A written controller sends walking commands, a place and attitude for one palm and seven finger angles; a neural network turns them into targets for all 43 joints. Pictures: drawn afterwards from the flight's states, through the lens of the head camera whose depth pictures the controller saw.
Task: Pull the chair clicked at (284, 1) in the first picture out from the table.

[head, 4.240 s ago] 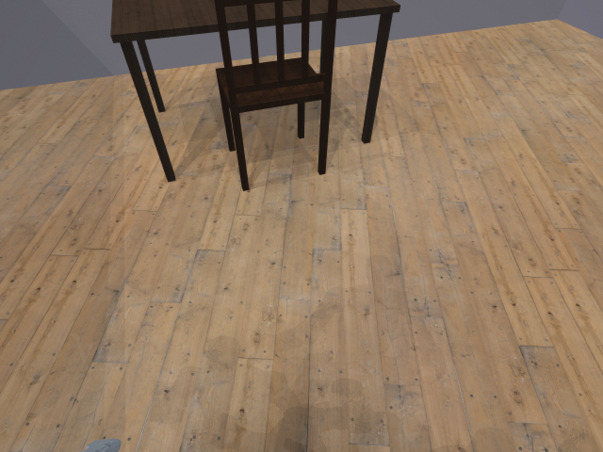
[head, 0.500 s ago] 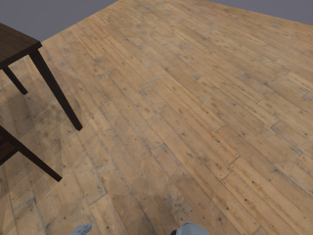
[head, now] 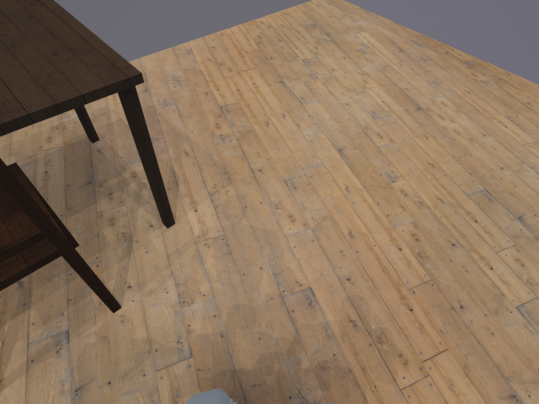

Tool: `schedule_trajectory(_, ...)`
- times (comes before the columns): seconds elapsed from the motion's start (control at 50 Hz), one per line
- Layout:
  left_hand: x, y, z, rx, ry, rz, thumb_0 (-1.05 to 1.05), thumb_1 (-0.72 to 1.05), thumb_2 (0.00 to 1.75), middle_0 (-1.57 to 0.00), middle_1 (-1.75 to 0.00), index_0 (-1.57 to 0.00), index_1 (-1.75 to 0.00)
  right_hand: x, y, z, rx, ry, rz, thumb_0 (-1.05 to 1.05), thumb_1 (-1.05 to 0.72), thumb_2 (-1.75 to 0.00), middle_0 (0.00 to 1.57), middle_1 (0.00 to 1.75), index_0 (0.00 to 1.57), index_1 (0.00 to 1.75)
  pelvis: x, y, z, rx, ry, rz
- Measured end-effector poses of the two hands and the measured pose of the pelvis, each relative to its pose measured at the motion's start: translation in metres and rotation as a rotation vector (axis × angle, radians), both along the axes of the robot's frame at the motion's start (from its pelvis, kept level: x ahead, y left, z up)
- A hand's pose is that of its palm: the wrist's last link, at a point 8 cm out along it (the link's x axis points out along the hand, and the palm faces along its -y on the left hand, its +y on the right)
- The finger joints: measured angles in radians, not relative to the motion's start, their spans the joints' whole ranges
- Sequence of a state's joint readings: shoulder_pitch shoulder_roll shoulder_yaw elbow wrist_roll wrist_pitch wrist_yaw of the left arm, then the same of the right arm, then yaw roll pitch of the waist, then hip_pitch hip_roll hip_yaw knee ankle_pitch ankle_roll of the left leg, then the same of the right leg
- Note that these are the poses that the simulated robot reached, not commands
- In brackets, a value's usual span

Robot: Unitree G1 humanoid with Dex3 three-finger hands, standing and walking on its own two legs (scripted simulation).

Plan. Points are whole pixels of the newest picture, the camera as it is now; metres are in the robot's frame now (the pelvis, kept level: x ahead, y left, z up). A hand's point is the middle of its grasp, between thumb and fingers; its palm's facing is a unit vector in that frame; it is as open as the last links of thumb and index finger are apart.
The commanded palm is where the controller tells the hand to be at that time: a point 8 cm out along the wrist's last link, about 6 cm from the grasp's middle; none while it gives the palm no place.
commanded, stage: turn to face it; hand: left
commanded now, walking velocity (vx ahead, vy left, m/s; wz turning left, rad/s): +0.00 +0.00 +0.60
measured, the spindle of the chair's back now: out of the picture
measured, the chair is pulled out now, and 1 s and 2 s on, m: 0.00 0.00 0.00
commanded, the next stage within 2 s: take the last steps up to it in 1.24 s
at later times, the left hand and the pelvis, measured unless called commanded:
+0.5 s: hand out of the picture +0.06 +0.16 -0.12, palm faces +0.30 -0.91 -0.30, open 7.4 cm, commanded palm none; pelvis +0.02 -0.06 +0.01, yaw +18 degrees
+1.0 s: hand out of the picture -0.09 +0.19 -0.15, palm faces +0.60 -0.75 -0.27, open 7.4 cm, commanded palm none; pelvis +0.00 -0.03 +0.02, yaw +35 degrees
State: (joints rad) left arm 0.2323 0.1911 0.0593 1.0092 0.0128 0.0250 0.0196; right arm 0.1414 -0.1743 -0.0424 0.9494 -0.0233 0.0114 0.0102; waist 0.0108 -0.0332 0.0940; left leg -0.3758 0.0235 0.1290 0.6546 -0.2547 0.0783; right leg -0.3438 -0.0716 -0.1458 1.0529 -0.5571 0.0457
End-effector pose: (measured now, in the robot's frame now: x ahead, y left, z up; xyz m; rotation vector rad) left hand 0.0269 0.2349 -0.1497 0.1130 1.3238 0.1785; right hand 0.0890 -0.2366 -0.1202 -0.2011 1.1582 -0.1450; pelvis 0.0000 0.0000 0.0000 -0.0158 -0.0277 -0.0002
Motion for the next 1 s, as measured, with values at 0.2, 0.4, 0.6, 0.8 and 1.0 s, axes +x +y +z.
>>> schedule_trajectory(0.2, 0.032, 0.022, 0.035, 0.084, -0.098, 0.071, 0.01, 0.91, 0.9, -0.2, -0.3, -0.2, -0.3, 0.017, -0.009, 0.007, 0.0, 0.057, 0.065, 0.0, -0.9, -0.9, 0.2, 0.3, 0.2, 0.3, 0.012, -0.008, 0.015, -0.009, 0.034, 0.108)
schedule_trajectory(0.4, 0.042, -0.014, 0.054, 0.166, -0.227, 0.136, 0.01, 0.91, 0.9, -0.2, -0.3, -0.2, -0.3, 0.041, -0.058, -0.015, 0.019, 0.087, 0.142, 0.0, -0.9, -0.9, 0.2, 0.3, 0.2, 0.3, 0.018, -0.055, 0.006, 0.011, 0.034, 0.249)
schedule_trajectory(0.6, -0.018, -0.051, 0.054, 0.126, -0.148, 0.276, 0.01, 0.9, 0.9, -0.2, -0.3, -0.2, -0.3, 0.087, -0.062, -0.001, -0.003, 0.099, 0.3, 0.01, -0.91, -0.9, 0.2, 0.3, 0.2, 0.3, 0.02, -0.068, 0.018, 0.048, 0.025, 0.396)
schedule_trajectory(0.8, -0.125, -0.04, 0.015, 0.066, 0.0, 0.495, 0.01, 0.9, 0.9, -0.2, -0.3, -0.2, -0.3, 0.146, 0.02, 0.007, -0.044, -0.008, 0.55, 0.01, -0.91, -0.9, 0.2, 0.3, 0.2, 0.3, 0.004, -0.042, 0.001, 0.014, 0.04, 0.533)
schedule_trajectory(1.0, -0.155, -0.015, 0.031, 0.098, 0.002, 0.602, 0.01, 0.91, 0.9, -0.2, -0.3, -0.2, -0.3, 0.144, 0.065, 0.027, -0.034, -0.043, 0.651, 0.0, -0.9, -0.9, 0.2, 0.3, 0.2, 0.3, -0.003, -0.031, 0.018, -0.01, 0.022, 0.615)
